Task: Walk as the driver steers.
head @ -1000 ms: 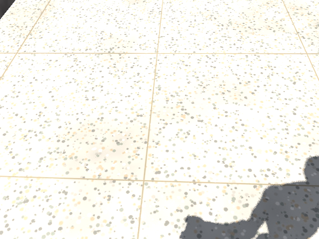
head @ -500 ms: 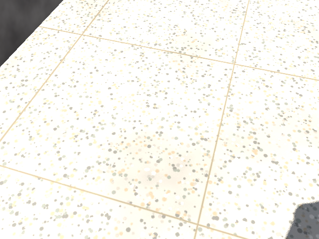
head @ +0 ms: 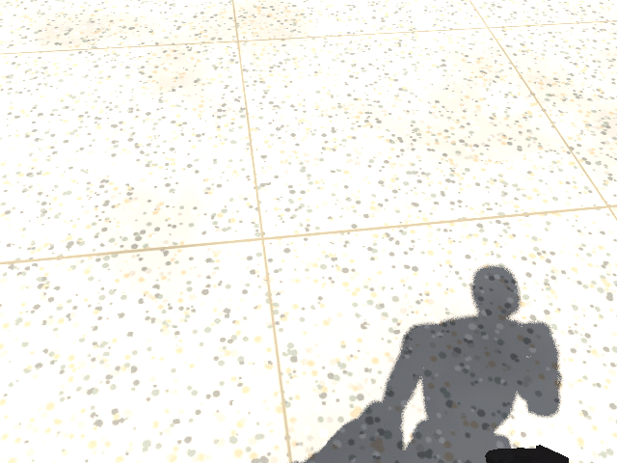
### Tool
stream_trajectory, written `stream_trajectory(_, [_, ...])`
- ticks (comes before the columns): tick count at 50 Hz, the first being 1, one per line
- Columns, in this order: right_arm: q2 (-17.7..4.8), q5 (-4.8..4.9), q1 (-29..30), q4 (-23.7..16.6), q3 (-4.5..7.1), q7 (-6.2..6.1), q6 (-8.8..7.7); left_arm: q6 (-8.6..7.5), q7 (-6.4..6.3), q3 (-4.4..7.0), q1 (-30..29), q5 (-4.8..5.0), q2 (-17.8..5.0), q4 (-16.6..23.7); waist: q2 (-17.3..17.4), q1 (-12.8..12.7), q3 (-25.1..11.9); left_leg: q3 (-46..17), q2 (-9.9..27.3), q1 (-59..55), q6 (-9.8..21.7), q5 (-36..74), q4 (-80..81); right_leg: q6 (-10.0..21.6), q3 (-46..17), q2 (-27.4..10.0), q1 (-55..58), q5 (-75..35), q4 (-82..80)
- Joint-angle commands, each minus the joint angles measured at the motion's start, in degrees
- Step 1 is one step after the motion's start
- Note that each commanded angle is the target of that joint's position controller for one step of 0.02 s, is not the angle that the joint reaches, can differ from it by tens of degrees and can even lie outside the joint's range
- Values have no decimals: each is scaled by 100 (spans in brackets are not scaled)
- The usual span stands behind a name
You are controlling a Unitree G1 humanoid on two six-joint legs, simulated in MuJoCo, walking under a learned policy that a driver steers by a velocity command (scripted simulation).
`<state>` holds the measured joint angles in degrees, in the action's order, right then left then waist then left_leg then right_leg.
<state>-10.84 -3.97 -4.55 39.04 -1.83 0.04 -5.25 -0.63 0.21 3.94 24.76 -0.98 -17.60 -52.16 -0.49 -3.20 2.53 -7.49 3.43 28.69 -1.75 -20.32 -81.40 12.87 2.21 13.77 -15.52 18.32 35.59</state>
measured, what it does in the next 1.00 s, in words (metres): walks ahead, turning right: left foot, then right foot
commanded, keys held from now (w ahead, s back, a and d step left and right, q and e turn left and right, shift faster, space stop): w+e+shift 0.42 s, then w+shift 0.20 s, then w+q+shift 0.26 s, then q+shift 0.12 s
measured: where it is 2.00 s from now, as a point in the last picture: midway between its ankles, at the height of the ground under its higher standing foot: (463, 241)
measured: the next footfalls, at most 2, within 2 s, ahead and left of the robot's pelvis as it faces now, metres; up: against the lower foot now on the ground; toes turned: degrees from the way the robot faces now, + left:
left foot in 0.26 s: +0.47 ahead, +0.18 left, +0.00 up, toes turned -19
right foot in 0.70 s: +0.72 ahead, -0.20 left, +0.00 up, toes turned -35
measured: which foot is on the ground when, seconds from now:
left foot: up 0.00-0.24, down 0.26-0.70, up 0.72-1.00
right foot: down 0.00-0.26, up 0.28-0.68, down 0.70-1.00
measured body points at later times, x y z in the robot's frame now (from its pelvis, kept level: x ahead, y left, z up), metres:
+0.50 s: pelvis +0.44 +0.04 +0.02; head +0.46 +0.03 +0.47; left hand +0.76 +0.18 -0.04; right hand +0.29 -0.22 -0.09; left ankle +0.43 +0.19 -0.71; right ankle +0.45 -0.07 -0.61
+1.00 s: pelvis +0.83 -0.19 +0.02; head +0.86 -0.21 +0.47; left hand +0.93 +0.07 -0.11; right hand +0.84 -0.49 -0.10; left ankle +1.04 -0.15 -0.64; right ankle +0.69 -0.18 -0.71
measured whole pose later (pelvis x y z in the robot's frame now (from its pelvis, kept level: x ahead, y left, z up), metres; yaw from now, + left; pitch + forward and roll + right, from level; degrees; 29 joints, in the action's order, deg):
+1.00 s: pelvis +0.83 -0.19 +0.02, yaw -24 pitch +0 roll -1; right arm -17.1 -1.1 -10.3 45.1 2.5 2.9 -1.2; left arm -6.8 -0.2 2.2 24.6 -0.3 -16.1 -52.7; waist 2.0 -1.4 3.3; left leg 3.5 5.2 43.2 3.3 0.5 -52.9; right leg 3.8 12.2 3.9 5.1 20.7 15.0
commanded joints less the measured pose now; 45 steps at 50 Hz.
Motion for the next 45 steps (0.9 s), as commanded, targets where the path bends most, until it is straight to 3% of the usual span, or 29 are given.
stream_trajectory(1, [-944, -73, -68, -475, 155, 22, 170, -403, -61, 147, -406, 49, -822, 600, 825, 584, 598, 368, 353, 738, -303, 241, 1412, 869, -3080, -1643, -799, -230, -2719])
stream_trajectory(5, [-620, 200, 990, -918, 9, 100, 173, -460, 33, 239, -101, 130, -865, 527, 232, -47, 359, 789, 103, -115, -254, 2192, 3959, 342, -2255, -1108, -571, -2221, -2511])
stream_trajectory(8, [-754, 274, 1105, -1035, 56, 61, 139, -435, 75, 317, 66, 132, -995, 500, -169, -261, -15, 789, -211, -489, -73, 2546, 4843, 67, -2391, -1291, 378, -3321, -2102])
stream_trajectory(10, [-1114, 263, 524, -885, 209, -20, 97, -438, 42, 361, -82, 101, -1135, 560, -266, 32, -485, 666, -492, -1363, 20, 2089, 5221, -216, -2495, -1307, 856, -4480, -1245])
stream_trajectory(11, [-1425, 294, -235, -697, 353, -87, 66, -445, 52, 400, -273, 56, -1335, 609, -285, 488, -976, 600, -546, -2166, 80, 1586, 5160, -342, -2492, -1295, 923, -4881, -300])
stream_trajectory(12, [-1694, 287, -1502, -384, 498, -172, 39, -475, 74, 409, -715, 36, -1398, 720, -239, 1277, -1502, 544, -315, -3473, 146, 1220, 5079, -453, -2354, -1127, 361, -4580, 1071])
stream_trajectory(13, [-2087, 124, -2791, -130, 668, -286, 11, -539, 64, 219, -916, 18, -684, 923, 468, 1674, -2168, -585, 836, -4793, 270, -738, 5075, -460, -1948, -814, -620, -2196, 3004])
stream_trajectory(14, [-2413, -76, -2311, -236, 712, -249, 27, -530, 77, -21, -421, 281, 72, 1320, 2377, 880, -2594, -3897, 2344, -5423, 684, -2255, 6472, -625, -1328, -316, -2204, 1044, 4352])
stream_trajectory(15, [-2077, -23, -1445, -341, 757, -185, 83, -411, 15, -63, -314, 167, -330, 1221, 1933, 605, -2002, -4466, 2269, -4724, 968, -3405, 6855, -554, -1076, -902, -2915, 456, 4766])
stream_trajectory(16, [-1449, 38, -1009, -446, 627, -156, 121, -314, 47, -10, -708, 29, -605, 1145, 992, 632, -1312, -3344, 1958, -3988, 932, -3016, 6747, -589, -872, -1239, -2967, -33, 4611])
stream_trajectory(17, [-1185, 57, -1021, -299, 565, -131, 133, -254, 123, 6, -950, -35, -624, 1167, 396, 601, -798, -2365, 1706, -3290, 857, -1828, 6740, -638, -765, -1432, -2833, -229, 4349])
stream_trajectory(19, [-1047, 88, -1420, 133, 509, -121, 62, -118, 311, -54, -1317, -142, -378, 1402, 467, 500, -373, -1097, 1384, -2672, 689, -498, 6844, -699, -765, -1745, -2783, -261, 4128])
stream_trajectory(21, [-836, 219, -1736, 462, 463, -23, -59, 2, 398, -156, -1627, -133, -130, 1646, 509, 429, -136, -314, 1274, -2520, 528, 475, 6979, -697, -707, -1945, -3052, -443, 4118])
stream_trajectory(25, [-927, 190, -1664, 634, 450, 62, -237, 1, 445, -270, -2243, -110, -181, 2019, 332, 233, 263, 924, 949, -1960, 599, 1915, 7479, -747, -692, -1760, -3027, -1322, 3189])
stream_trajectory(26, [-1113, 178, -1676, 657, 476, 64, -266, -19, 469, -322, -2380, -104, -157, 2133, 463, 171, 371, 1079, 999, -1849, 627, 1962, 7695, -719, -610, -1766, -2845, -1580, 2472])
stream_trajectory(29, [-1293, 208, -2143, 925, 488, 59, -246, -98, 558, -419, -3035, -133, -110, 2184, 157, 410, 700, 1672, 919, -2021, 634, 3143, 8198, -502, 184, -1481, -2056, -1856, 1025])
stream_trajectory(31, [-1531, 215, -2491, 1100, 499, 2, -183, -149, 523, -432, -3162, -146, -149, 2146, 351, 416, 550, 1914, 996, -2752, 620, 5781, 7701, -323, 602, -1103, -1582, -1491, 559])
stream_trajectory(32, [-1701, 228, -2606, 1188, 511, -52, -121, -169, 462, -409, -2990, -191, -236, 2082, 591, 249, 279, 1916, 1098, -3099, 647, 7243, 7119, -258, 672, -875, -1188, -1070, 426])
stream_trajectory(33, [-1887, 230, -2575, 1250, 526, -106, -43, -191, 390, -335, -2358, -237, -404, 1917, 779, -168, -197, 1874, 1226, -3201, 688, 8115, 6084, -155, 571, -732, -373, -656, 309])
stream_trajectory(34, [-2004, 254, -2447, 1266, 532, -137, 31, -209, 293, -218, -1170, -223, -614, 1538, 900, -747, -786, 1722, 1247, -2941, 729, 8166, 4724, -34, 293, -747, 903, -538, -10])
stream_trajectory(35, [-1894, 313, -2227, 1169, 507, -122, 49, -231, 168, -63, -62, -290, -934, 1170, 857, -1288, -1301, 1639, 1000, -1850, 717, 6785, 2972, 85, -283, -1253, 2558, -586, -381])
stream_trajectory(36, [-861, 325, -2659, 897, 323, 34, 30, -251, 35, 74, -25, -405, -1474, 1061, -691, -505, -2010, 1388, 80, 190, 656, -168, 713, 141, -2431, -3127, 4293, 516, -364])
stream_trajectory(37, [-1141, 548, -2650, 675, 402, -22, 5, -264, 1, 140, 86, -305, -1571, 1215, -576, -553, -2896, 355, -367, 1083, 757, -692, -577, 328, -4626, -3996, 4554, 512, -1224])
stream_trajectory(38, [-1410, 527, -1863, 540, 495, -59, 4, -301, -19, 118, -115, -215, -1223, 1010, 87, -515, -1805, 219, -39, 1489, 794, 156, -360, 118, -3609, -3567, 3652, -15, -1492])
stream_trajectory(39, [-1153, 511, -1758, 533, 434, -13, -6, -378, -5, 42, -391, -186, -908, 886, 27, -222, -814, 363, 139, 1466, 760, 450, 89, 48, -2833, -3361, 2593, -549, -1736])
stream_trajectory(40, [-1019, 468, -1802, 687, 422, 36, 64, -451, 16, -2, -668, -192, -626, 843, 183, 37, -376, 322, 332, 1187, 711, 587, 459, -146, -2185, -3068, 1831, -817, -1987])
stream_trajectory(42, [-759, 336, -2252, 903, 405, 169, 306, -546, -15, -107, -800, -97, -284, 749, -281, 440, -218, 320, 471, 599, 602, 752, 737, -385, -1299, -2781, 1005, -895, -2425])
stream_trajectory(43, [-746, 310, -2095, 921, 438, 195, 389, -616, 16, -147, -715, -35, -90, 647, -182, 475, -25, 306, 530, 700, 599, 789, 799, -541, -959, -2636, 918, -1420, -2494])
stream_trajectory(45, [-651, 271, -1509, 709, 442, 250, 487, -719, 20, -138, -750, 57, -103, 546, -195, 543, 360, 521, 537, 1107, 494, 1069, 1065, -671, -265, -2544, 727, -2469, -2774])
